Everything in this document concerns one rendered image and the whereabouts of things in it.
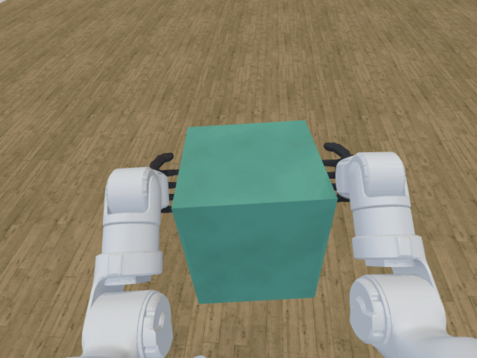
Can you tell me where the left robot hand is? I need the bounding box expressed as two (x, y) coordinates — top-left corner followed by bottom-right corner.
(150, 153), (179, 213)

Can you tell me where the left robot forearm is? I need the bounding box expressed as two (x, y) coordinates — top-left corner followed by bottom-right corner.
(82, 167), (169, 350)

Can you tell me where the carton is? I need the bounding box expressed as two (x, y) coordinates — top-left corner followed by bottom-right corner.
(171, 120), (338, 304)

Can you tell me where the robot left upper arm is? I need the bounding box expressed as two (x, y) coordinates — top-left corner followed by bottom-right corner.
(67, 290), (173, 358)

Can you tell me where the robot right upper arm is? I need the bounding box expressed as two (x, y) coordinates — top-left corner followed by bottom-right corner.
(350, 274), (477, 358)

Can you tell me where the right robot forearm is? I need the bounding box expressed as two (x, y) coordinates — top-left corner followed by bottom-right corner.
(335, 152), (446, 322)

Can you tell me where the right robot hand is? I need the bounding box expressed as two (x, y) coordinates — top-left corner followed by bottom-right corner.
(322, 142), (353, 202)

